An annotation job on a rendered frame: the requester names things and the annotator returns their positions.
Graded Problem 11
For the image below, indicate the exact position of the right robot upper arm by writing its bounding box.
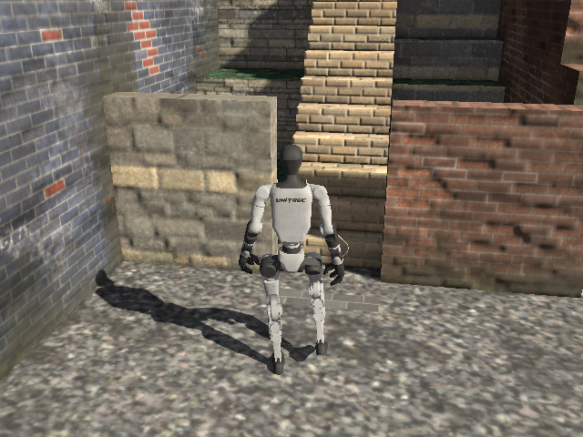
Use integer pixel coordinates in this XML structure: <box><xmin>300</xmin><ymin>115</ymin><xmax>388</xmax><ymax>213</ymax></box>
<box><xmin>311</xmin><ymin>184</ymin><xmax>334</xmax><ymax>236</ymax></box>

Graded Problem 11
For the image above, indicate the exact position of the robot right hand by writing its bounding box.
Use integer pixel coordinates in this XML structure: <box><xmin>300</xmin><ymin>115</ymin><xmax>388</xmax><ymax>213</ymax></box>
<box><xmin>323</xmin><ymin>262</ymin><xmax>345</xmax><ymax>286</ymax></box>

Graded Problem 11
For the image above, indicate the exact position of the robot left hand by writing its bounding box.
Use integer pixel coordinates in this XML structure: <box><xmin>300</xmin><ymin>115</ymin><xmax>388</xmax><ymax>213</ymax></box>
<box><xmin>239</xmin><ymin>254</ymin><xmax>260</xmax><ymax>274</ymax></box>

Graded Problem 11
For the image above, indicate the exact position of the right robot shin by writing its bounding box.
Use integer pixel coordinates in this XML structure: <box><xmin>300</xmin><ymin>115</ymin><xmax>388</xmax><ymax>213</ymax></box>
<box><xmin>312</xmin><ymin>282</ymin><xmax>325</xmax><ymax>343</ymax></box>

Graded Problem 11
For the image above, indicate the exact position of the right robot foot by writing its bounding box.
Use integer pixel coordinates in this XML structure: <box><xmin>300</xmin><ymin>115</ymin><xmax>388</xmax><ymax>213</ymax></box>
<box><xmin>315</xmin><ymin>340</ymin><xmax>328</xmax><ymax>355</ymax></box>

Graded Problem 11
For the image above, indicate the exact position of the robot left forearm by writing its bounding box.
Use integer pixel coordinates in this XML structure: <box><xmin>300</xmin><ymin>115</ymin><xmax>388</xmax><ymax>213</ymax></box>
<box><xmin>240</xmin><ymin>221</ymin><xmax>258</xmax><ymax>258</ymax></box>

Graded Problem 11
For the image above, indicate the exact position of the robot right forearm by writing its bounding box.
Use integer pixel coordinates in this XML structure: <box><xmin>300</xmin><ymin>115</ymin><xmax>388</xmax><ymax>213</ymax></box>
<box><xmin>325</xmin><ymin>222</ymin><xmax>343</xmax><ymax>265</ymax></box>

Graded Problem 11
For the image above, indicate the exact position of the left robot upper arm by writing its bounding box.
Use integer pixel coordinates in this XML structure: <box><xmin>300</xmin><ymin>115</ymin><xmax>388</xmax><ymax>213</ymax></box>
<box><xmin>248</xmin><ymin>184</ymin><xmax>272</xmax><ymax>234</ymax></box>

